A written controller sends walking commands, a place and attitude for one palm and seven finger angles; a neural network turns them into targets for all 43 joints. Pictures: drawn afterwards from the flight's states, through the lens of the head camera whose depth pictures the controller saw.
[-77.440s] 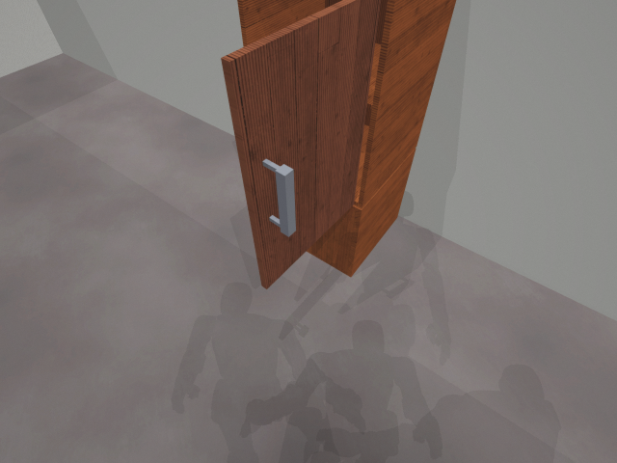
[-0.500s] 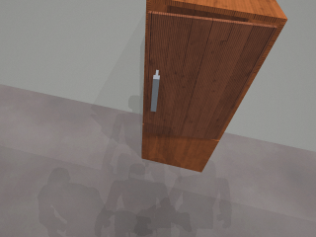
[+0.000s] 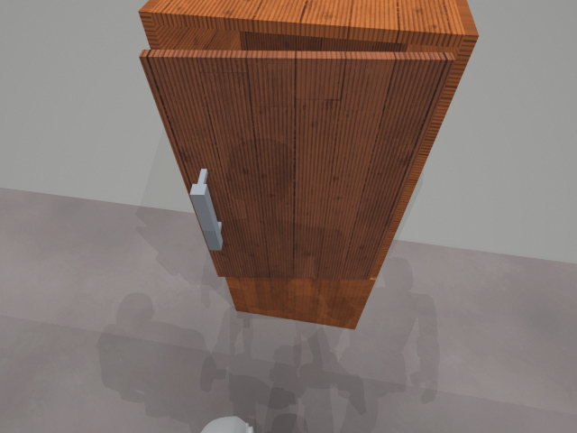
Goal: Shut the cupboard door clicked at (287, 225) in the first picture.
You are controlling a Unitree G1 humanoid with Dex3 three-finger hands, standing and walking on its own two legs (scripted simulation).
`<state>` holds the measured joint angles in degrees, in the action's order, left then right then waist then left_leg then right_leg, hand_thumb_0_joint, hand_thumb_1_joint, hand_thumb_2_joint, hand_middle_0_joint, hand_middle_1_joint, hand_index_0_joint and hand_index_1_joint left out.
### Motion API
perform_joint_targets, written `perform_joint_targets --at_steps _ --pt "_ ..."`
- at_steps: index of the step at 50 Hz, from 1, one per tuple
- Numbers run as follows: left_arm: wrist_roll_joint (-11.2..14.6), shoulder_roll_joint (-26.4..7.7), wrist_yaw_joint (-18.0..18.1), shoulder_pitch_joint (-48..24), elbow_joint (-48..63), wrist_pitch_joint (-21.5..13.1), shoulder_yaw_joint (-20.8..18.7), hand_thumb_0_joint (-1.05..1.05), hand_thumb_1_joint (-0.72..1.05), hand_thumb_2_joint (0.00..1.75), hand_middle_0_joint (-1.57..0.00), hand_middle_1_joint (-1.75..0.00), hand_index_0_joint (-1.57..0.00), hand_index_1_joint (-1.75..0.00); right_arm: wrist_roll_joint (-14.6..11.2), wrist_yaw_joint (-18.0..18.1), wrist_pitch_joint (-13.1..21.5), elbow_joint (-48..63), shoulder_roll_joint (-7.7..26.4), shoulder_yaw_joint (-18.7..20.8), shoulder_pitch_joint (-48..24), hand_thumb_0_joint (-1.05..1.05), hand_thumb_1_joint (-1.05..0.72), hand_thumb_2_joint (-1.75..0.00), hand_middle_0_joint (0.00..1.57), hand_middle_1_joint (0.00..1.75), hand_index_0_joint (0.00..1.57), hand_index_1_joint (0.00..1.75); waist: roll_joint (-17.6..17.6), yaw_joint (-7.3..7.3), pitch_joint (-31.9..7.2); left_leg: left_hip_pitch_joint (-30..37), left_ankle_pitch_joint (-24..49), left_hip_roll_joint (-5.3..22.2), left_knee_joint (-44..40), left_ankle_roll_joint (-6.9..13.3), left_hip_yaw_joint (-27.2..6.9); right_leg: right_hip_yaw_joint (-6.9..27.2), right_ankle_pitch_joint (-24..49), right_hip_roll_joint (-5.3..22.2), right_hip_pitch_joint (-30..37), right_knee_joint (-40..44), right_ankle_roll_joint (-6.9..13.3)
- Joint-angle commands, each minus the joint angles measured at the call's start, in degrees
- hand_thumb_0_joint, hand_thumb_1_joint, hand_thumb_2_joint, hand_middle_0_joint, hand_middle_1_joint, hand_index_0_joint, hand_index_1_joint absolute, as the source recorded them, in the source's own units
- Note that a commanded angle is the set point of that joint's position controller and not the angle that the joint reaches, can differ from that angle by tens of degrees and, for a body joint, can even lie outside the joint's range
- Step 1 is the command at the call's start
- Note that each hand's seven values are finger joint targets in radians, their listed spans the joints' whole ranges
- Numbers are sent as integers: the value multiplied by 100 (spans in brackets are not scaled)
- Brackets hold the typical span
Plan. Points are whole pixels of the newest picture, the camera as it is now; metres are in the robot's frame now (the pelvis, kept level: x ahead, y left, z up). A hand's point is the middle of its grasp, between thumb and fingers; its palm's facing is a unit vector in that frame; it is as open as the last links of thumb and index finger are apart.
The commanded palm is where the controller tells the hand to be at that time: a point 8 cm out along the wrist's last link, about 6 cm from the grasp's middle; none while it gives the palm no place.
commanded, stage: come to a stop and stand still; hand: left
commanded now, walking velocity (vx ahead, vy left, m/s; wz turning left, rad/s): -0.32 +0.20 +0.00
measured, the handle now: (210, 211) +0.48 +0.16 -0.04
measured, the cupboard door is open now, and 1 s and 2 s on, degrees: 8 8 8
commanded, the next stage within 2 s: look again from close up in 1.30 s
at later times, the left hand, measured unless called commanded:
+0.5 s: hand out of the picture +0.05 +0.16 -0.16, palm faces +0.02 -0.95 -0.32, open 7.4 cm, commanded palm none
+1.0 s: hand out of the picture -0.02 +0.18 -0.18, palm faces +0.07 -0.98 -0.18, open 7.4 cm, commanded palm none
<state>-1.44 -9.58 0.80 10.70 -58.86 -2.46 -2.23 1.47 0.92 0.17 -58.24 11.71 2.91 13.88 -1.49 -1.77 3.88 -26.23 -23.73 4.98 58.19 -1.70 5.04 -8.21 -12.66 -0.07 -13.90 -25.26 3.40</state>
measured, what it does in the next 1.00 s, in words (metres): steps on the spot: left foot, then left foot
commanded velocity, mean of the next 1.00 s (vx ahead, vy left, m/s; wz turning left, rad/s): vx -0.06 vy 0.07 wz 0.00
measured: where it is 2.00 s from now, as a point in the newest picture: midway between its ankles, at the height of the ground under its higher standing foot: outside the picture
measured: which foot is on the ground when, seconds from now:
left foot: up 0.00-0.10, down 0.12-0.42, up 0.44-0.86, down 0.88-1.00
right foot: down 0.00-1.00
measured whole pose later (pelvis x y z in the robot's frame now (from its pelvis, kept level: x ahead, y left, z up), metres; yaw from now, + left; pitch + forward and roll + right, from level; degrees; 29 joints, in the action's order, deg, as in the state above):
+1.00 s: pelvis -0.03 +0.00 +0.00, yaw +0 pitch -3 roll +0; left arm -1.3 -11.1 1.4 14.5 -61.8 2.3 -1.6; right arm 1.1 1.2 -1.5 -61.0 8.8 0.5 13.0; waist 3.1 2.1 1.8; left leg -8.9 -13.7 1.2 25.0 -0.9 0.6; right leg -0.9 -11.7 1.3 -10.9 -25.1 -0.6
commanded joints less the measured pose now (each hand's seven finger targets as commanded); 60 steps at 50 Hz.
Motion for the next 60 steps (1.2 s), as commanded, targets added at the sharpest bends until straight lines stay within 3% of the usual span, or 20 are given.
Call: perform_joint_targets --at_steps 1,4,7,11,16,19,20,21,22,23,25,29,35,38,41,43,44,46,48,60 --pt "19 -573 78 397 46 -90 -34 0 90 90 -20 -30 -20 -30 -50 -3 38 80 -100 -157 449 0 -90 -90 20 30 20 30 521 42 -650 508 404 -58 -1508 -81 -166 1029 3922 1443 647 677 777" --pt "85 -707 153 375 -12 -40 -50 0 90 90 -20 -30 -20 -30 -99 30 22 14 50 -167 442 0 -90 -90 20 30 20 30 320 30 -779 1209 1578 -203 -2883 -68 -265 1045 4300 1363 843 159 530" --pt "147 -594 249 562 74 150 -50 0 90 90 -20 -30 -20 -30 -69 111 -23 138 704 -7 414 0 -90 -90 20 30 20 30 -217 111 -814 2131 5728 783 -2934 506 -925 737 2089 811 166 -300 -142" --pt "86 -620 245 588 181 388 -69 0 90 90 -20 -30 -20 -30 -70 187 -160 316 749 -1 -44 0 -90 -90 20 30 20 30 -1102 254 -299 1689 5908 1198 -3574 1088 -1389 638 -927 307 -1 -1187 -287" --pt "91 -586 213 728 314 492 -155 0 90 90 -20 -30 -20 -30 -5 186 -224 582 918 120 -430 0 -90 -90 20 30 20 30 -622 297 -960 2096 5405 1382 -3439 1486 -1415 937 -1787 76 -397 -2215 -297" --pt "18 -507 175 1009 322 421 -118 0 90 90 -20 -30 -20 -30 -66 131 -243 636 892 158 -644 0 -90 -90 20 30 20 30 82 457 -1183 1738 3809 825 -2938 973 -954 898 -95 143 364 -481 -327" --pt "-28 -728 192 993 371 376 -135 0 90 90 -20 -30 -20 -30 -114 91 -264 683 698 156 -634 0 -90 -90 20 30 20 30 911 426 -1070 1234 2297 241 -2516 583 -715 1783 746 620 510 421 -171" --pt "-62 -1112 189 713 436 337 -186 0 90 90 -20 -30 -20 -30 -143 33 -299 728 402 132 -518 0 -90 -90 20 30 20 30 1944 275 -614 578 266 -501 -2053 157 -218 2873 1255 1742 401 937 307" --pt "-41 -1221 158 529 498 313 -167 0 90 90 -20 -30 -20 -30 -110 -7 -355 710 519 160 -648 0 -90 -90 20 30 20 30 1579 344 -393 754 -696 -523 -1218 79 -481 3035 1149 2245 -261 1196 823" --pt "-54 -1203 152 357 571 307 -143 0 90 90 -20 -30 -20 -30 -82 -32 -383 701 433 149 -660 0 -90 -90 20 30 20 30 888 237 -248 758 -681 -496 -847 83 -664 2786 1283 2098 -427 1159 955" --pt "-26 -1024 160 220 476 220 -124 0 90 90 -20 -30 -20 -30 -83 -20 -329 476 411 101 -604 0 -90 -90 20 30 20 30 1109 183 -204 353 -366 -431 -568 62 -676 2459 2438 1692 188 743 827" --pt "-2 -1153 165 712 306 141 -158 0 90 90 -20 -30 -20 -30 -112 -36 -240 379 408 48 -526 0 -90 -90 20 30 20 30 874 392 -406 81 -278 -437 -975 -65 -548 2122 3844 1622 1318 391 710" --pt "-10 -1217 208 996 167 159 -219 0 90 90 -20 -30 -20 -30 -138 4 -199 365 428 -1 -456 0 -90 -90 20 30 20 30 1085 559 -651 221 -325 -458 -1611 -133 -524 2150 4227 1731 1874 306 796" --pt "-19 -1176 198 750 155 193 -213 0 90 90 -20 -30 -20 -30 -148 15 -177 260 351 -8 -201 0 -90 -90 20 30 20 30 1172 430 -615 816 -5 -474 -2364 -115 -397 2015 3469 1617 1406 353 706" --pt "61 -1008 156 311 163 248 -148 0 90 90 -20 -30 -20 -30 -116 31 -112 -24 358 -40 308 0 -90 -90 20 30 20 30 970 126 -399 2223 1326 -427 -3710 -18 -403 1681 1151 1112 66 387 176" --pt "76 -611 111 351 195 317 -65 0 90 90 -20 -30 -20 -30 -63 61 -30 -29 683 -1 294 0 -90 -90 20 30 20 30 -207 217 -221 1982 1293 417 -4034 327 -1283 1252 -353 445 -242 168 -210" --pt "77 -543 108 387 143 348 -42 0 90 90 -20 -30 -20 -30 -32 70 -50 18 805 -34 64 0 -90 -90 20 30 20 30 -342 323 -32 1258 649 612 -4315 478 -1413 1026 -451 317 198 237 -296" --pt "20 -567 81 412 41 357 -41 0 90 90 -20 -30 -20 -30 -30 57 -85 25 689 -81 -147 0 -90 -90 20 30 20 30 164 373 308 761 -178 165 -4289 296 -1061 1233 -641 343 327 629 -260" --pt "15 -670 64 336 -15 395 -50 0 90 90 -20 -30 -20 -30 -51 53 -87 -57 610 -104 19 0 -90 -90 20 30 20 30 -304 294 606 723 -325 63 -4486 256 -1032 1272 -765 348 178 686 -255" --pt "21 -415 71 821 -411 282 80 0 90 90 -20 -30 -20 -30 -99 96 43 -202 430 -103 434 0 -90 -90 20 30 20 30 -7 291 220 963 4 131 -4638 286 -1066 1094 159 397 470 532 -331"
